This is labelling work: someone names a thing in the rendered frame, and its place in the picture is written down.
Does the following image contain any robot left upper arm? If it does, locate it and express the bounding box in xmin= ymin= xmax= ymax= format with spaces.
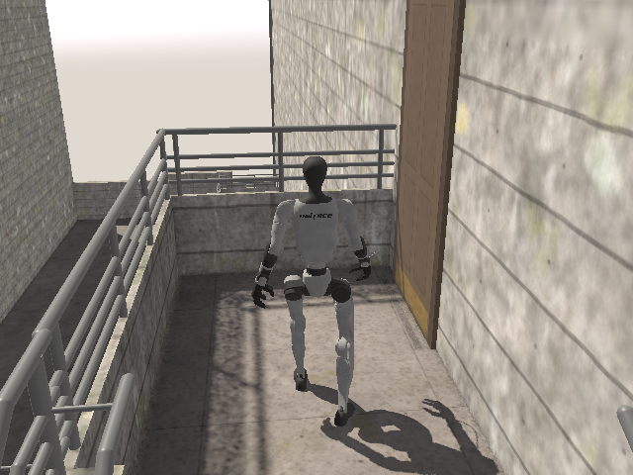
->
xmin=268 ymin=200 xmax=295 ymax=255

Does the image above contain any robot right forearm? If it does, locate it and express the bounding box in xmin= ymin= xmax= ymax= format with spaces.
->
xmin=353 ymin=236 xmax=371 ymax=267

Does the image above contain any robot torso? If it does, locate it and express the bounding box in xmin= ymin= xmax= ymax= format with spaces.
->
xmin=293 ymin=194 xmax=338 ymax=297

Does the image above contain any robot right foot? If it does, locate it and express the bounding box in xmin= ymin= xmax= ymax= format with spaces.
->
xmin=334 ymin=403 xmax=355 ymax=427

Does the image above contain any robot left forearm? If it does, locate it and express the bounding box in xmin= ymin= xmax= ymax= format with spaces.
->
xmin=255 ymin=239 xmax=278 ymax=286

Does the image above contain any robot left hand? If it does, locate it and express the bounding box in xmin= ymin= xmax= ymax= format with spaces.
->
xmin=251 ymin=281 xmax=274 ymax=309

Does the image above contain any robot right upper arm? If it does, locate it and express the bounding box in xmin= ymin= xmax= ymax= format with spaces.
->
xmin=336 ymin=199 xmax=363 ymax=251

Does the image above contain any robot right hand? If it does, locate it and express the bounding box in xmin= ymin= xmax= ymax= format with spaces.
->
xmin=348 ymin=263 xmax=371 ymax=281

